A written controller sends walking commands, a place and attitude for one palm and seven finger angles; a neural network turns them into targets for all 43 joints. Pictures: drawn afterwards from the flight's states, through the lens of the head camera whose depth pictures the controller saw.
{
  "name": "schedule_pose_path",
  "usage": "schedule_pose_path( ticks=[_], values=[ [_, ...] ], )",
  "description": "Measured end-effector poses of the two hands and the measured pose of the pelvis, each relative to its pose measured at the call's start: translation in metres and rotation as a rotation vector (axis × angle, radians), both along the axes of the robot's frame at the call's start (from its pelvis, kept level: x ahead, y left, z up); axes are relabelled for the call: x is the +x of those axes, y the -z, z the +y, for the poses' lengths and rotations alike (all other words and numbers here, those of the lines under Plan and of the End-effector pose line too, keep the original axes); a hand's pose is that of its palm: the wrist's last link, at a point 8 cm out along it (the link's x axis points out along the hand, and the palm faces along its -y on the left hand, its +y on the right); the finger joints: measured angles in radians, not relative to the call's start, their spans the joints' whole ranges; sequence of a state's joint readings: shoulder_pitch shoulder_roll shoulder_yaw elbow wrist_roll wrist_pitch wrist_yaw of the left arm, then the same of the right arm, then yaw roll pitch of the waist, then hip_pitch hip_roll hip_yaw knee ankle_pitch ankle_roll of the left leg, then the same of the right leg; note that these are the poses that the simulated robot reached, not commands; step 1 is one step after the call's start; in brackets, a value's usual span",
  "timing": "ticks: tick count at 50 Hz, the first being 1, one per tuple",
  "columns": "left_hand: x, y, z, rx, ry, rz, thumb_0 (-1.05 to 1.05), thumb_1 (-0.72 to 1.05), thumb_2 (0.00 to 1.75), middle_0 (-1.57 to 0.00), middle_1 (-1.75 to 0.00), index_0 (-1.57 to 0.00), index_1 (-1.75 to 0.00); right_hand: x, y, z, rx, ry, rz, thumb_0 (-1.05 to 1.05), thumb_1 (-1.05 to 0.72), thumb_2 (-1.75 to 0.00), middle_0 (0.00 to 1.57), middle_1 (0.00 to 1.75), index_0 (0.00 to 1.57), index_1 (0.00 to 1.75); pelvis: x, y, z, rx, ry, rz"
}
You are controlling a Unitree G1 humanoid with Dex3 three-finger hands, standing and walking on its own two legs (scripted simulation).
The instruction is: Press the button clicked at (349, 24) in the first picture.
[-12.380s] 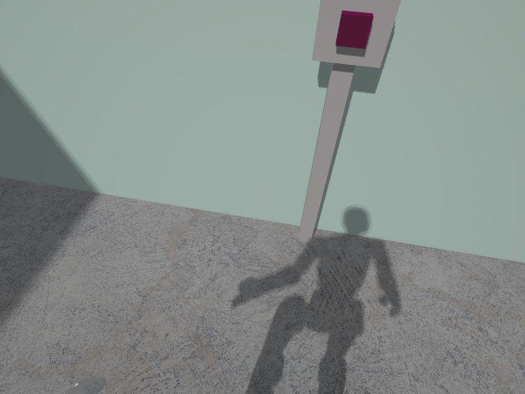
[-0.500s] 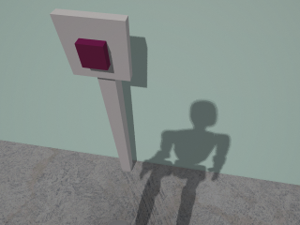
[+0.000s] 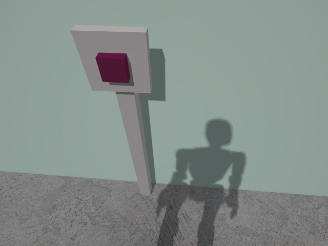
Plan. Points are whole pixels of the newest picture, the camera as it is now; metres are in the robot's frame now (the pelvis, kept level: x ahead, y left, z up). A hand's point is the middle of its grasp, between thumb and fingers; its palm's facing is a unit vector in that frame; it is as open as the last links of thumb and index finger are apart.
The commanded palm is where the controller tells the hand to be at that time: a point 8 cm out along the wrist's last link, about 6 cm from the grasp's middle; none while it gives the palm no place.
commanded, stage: come to a stop and stand still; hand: left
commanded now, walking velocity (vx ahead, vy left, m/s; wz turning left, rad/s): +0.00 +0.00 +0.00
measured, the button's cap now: (114, 67) +0.50 +0.16 +0.19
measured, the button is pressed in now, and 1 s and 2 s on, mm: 0 0 0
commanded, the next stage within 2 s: look again from close up in 0.02 s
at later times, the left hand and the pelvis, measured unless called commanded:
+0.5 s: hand out of the picture +0.02 +0.21 -0.16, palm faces +0.01 -0.96 -0.27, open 7.4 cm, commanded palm none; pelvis -0.03 +0.00 +0.00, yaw +0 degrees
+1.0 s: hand out of the picture -0.03 +0.19 -0.18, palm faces -0.02 -0.98 -0.21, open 7.4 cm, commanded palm none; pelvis -0.02 +0.00 +0.00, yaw +0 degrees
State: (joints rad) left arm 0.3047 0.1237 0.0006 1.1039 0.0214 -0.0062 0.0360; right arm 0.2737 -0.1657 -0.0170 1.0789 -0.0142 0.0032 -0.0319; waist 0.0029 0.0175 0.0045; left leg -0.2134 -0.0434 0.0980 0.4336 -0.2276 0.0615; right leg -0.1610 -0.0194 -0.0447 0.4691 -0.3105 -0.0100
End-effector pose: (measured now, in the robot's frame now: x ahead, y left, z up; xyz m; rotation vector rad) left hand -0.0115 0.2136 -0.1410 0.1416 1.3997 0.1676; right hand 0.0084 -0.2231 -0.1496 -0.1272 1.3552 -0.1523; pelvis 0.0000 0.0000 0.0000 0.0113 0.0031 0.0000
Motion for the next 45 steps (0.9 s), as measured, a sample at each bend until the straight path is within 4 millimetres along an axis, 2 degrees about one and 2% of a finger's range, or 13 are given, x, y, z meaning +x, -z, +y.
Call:
schedule_pose_path(
  ticks=[6,10,16,23,28,34,40,45],
  values=[
    [-0.004,0.002,-0.006,-0.013,0.003,-0.008,0.01,0.92,0.90,-0.20,-0.30,-0.20,-0.30,-0.033,-0.002,0.007,0.019,0.010,0.066,0.00,-0.92,-0.90,0.20,0.30,0.20,0.30,-0.005,-0.002,-0.005,-0.001,0.000,-0.022],
    [-0.004,0.004,-0.003,-0.009,0.044,-0.026,0.01,0.91,0.90,-0.20,-0.30,-0.20,-0.30,-0.040,-0.003,0.002,0.015,0.003,0.054,0.01,-0.91,-0.90,0.20,0.30,0.20,0.30,-0.014,0.001,-0.007,-0.010,-0.009,-0.015],
    [0.005,0.001,0.013,0.030,0.052,-0.082,0.01,0.91,0.90,-0.20,-0.30,-0.20,-0.30,-0.031,-0.003,-0.016,-0.031,0.005,-0.011,0.01,-0.91,-0.90,0.20,0.30,0.20,0.30,-0.019,0.004,-0.005,-0.021,-0.008,-0.022],
    [0.024,-0.007,0.034,0.073,0.065,-0.170,0.00,0.90,0.90,-0.20,-0.30,-0.20,-0.30,-0.004,-0.012,-0.033,-0.078,-0.027,-0.109,0.01,-0.90,-0.90,0.20,0.30,0.20,0.30,-0.026,0.003,-0.002,-0.020,-0.001,-0.043],
    [0.030,-0.014,0.046,0.092,0.081,-0.201,0.00,0.90,0.90,-0.20,-0.30,-0.20,-0.30,0.013,-0.020,-0.042,-0.102,-0.055,-0.160,0.01,-0.90,-0.90,0.20,0.30,0.20,0.30,-0.033,0.001,0.000,-0.020,0.000,-0.046],
    [0.026,-0.017,0.056,0.104,0.091,-0.194,0.00,0.90,0.90,-0.20,-0.30,-0.20,-0.30,0.021,-0.028,-0.049,-0.123,-0.078,-0.179,0.01,-0.90,-0.90,0.20,0.30,0.20,0.30,-0.038,-0.001,0.001,-0.020,-0.001,-0.043],
    [0.017,-0.016,0.062,0.105,0.090,-0.160,0.00,0.90,0.90,-0.20,-0.30,-0.20,-0.30,0.019,-0.031,-0.053,-0.134,-0.086,-0.159,0.01,-0.90,-0.90,0.20,0.30,0.20,0.30,-0.039,-0.003,0.002,-0.020,-0.001,-0.041],
    [0.003,-0.008,0.052,0.079,0.078,-0.103,0.00,0.90,0.90,-0.20,-0.30,-0.20,-0.30,0.008,-0.026,-0.043,-0.115,-0.071,-0.110,0.01,-0.90,-0.90,0.20,0.30,0.20,0.30,-0.033,-0.002,0.003,-0.018,0.002,-0.033]
  ],
)
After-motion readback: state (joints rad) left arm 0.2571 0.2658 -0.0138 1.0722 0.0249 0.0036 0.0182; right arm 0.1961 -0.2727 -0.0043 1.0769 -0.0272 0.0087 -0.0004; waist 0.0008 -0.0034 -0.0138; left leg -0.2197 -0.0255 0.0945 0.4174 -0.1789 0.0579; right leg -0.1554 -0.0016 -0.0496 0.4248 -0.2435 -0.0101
